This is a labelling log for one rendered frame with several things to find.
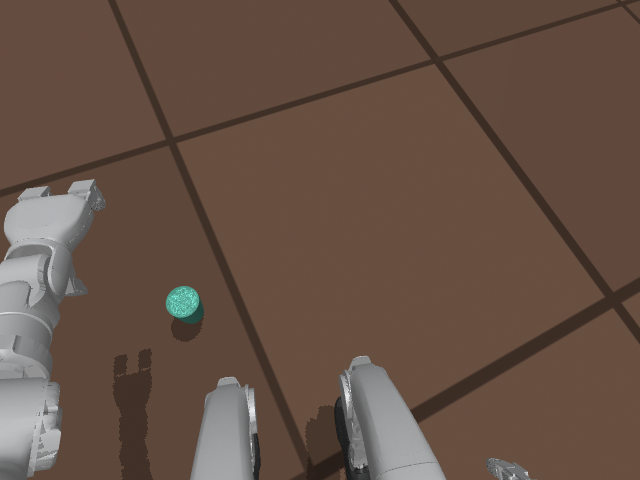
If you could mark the cup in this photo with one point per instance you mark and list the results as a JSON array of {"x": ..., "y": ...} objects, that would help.
[{"x": 184, "y": 304}]

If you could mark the right robot foot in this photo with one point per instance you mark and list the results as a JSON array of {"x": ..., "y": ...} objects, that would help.
[{"x": 342, "y": 435}]

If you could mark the left robot hand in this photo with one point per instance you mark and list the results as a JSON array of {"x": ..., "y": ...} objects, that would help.
[{"x": 64, "y": 219}]

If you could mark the right robot hand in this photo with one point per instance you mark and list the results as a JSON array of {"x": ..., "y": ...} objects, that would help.
[{"x": 506, "y": 471}]

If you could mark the left robot arm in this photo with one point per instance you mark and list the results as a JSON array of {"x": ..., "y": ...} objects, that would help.
[{"x": 33, "y": 281}]

